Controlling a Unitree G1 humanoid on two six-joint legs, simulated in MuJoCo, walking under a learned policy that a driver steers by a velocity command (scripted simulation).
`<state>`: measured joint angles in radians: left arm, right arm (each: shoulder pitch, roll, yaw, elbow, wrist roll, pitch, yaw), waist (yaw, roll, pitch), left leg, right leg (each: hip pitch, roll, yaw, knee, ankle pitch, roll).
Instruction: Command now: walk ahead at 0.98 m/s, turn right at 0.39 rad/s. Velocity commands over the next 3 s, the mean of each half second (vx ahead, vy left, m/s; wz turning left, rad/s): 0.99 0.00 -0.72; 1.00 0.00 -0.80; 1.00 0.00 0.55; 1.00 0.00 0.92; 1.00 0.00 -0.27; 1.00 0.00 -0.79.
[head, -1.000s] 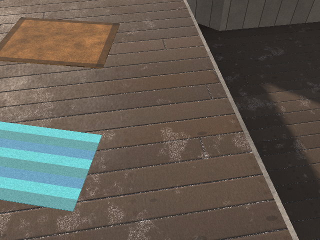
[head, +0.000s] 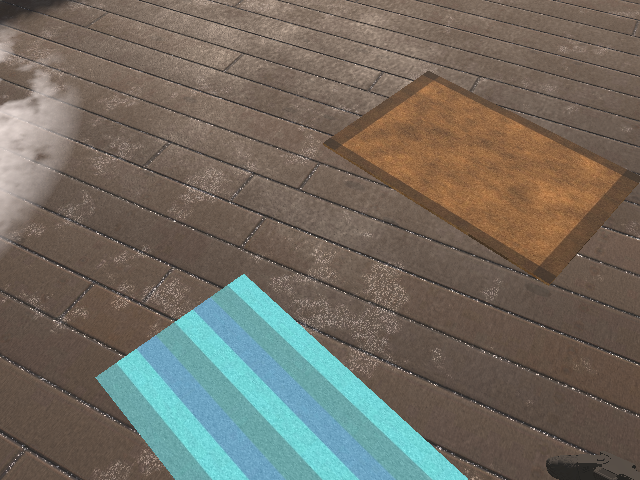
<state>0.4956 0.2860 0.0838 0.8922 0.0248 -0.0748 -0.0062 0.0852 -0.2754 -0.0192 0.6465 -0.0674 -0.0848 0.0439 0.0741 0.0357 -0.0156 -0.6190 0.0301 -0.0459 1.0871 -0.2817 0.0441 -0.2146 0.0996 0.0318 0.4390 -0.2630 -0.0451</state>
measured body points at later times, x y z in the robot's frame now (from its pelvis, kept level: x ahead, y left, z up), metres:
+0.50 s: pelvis +0.43 -0.01 -0.01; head +0.46 -0.02 +0.44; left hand +0.76 +0.12 -0.07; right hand +0.26 -0.25 -0.13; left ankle +0.30 +0.15 -0.74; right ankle +0.56 -0.16 -0.67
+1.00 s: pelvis +0.84 -0.24 -0.01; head +0.86 -0.26 +0.44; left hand +1.03 -0.01 -0.13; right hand +0.87 -0.57 -0.07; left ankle +1.09 -0.28 -0.71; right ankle +0.65 -0.15 -0.73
